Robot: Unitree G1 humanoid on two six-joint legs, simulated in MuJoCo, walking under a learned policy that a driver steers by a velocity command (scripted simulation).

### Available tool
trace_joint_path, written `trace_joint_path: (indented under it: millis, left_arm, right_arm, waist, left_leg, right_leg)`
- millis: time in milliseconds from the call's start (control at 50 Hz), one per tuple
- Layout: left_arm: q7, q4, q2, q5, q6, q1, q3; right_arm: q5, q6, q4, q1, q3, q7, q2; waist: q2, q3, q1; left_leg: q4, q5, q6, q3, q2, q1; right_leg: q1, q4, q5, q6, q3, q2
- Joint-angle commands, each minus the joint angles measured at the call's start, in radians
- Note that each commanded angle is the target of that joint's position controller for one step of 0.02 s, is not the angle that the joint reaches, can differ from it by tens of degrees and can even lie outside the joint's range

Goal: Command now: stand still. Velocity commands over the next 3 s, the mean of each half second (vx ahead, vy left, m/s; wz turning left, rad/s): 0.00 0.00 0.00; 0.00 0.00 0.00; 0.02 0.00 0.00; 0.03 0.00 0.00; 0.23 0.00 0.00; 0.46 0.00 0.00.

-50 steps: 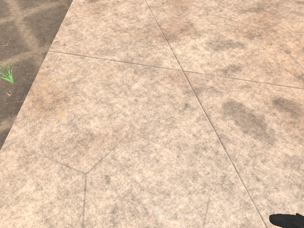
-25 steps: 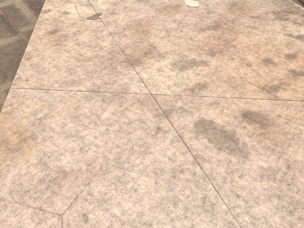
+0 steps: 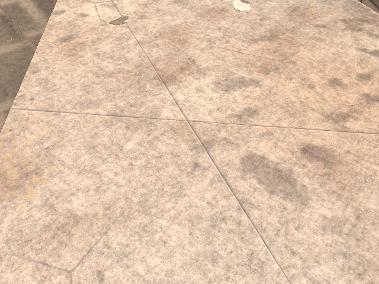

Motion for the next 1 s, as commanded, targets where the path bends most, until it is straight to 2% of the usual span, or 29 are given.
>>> trace_joint_path:
  millis: [20,240,440,1000]
  left_arm:
    - [0.004,-0.017,0.104,0.0,-0.012,0.029,0.023]
    - [0.009,0.072,0.097,-0.002,-0.013,0.056,0.015]
    - [0.01,0.13,0.083,-0.003,-0.012,0.084,0.006]
    - [0.01,0.2,0.052,-0.007,-0.009,0.15,-0.007]
  right_arm:
    - [0.0,-0.006,-0.013,-0.005,-0.023,-0.006,-0.107]
    - [0.001,-0.003,0.075,0.006,-0.022,-0.013,-0.098]
    - [0.002,-0.002,0.123,0.031,-0.015,-0.017,-0.086]
    - [0.005,-0.003,0.162,0.097,0.002,-0.02,-0.058]
  waist:
    - [-0.013,-0.025,-0.002]
    - [-0.01,-0.002,-0.002]
    - [-0.009,0.012,0.0]
    - [-0.005,0.025,0.006]
  left_leg:
    - [-0.046,0.194,0.024,-0.035,0.029,0.119]
    - [-0.071,0.156,0.02,-0.029,0.023,0.113]
    - [-0.083,0.137,0.019,-0.025,0.019,0.102]
    - [-0.082,0.14,0.023,-0.02,0.013,0.085]
  right_leg:
    - [-0.112,-0.117,0.23,-0.012,0.05,-0.055]
    - [-0.115,-0.149,0.182,-0.013,0.04,-0.048]
    - [-0.119,-0.165,0.159,-0.015,0.033,-0.044]
    - [-0.12,-0.165,0.167,-0.015,0.016,-0.036]
Next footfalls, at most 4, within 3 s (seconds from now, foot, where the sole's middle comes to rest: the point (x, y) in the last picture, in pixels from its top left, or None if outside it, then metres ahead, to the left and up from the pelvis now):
2.84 right None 0.47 -0.10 -0.77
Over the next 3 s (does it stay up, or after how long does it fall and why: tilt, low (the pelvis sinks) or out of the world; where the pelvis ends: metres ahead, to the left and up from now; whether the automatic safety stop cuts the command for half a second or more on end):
stays up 0.37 -0.02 0.00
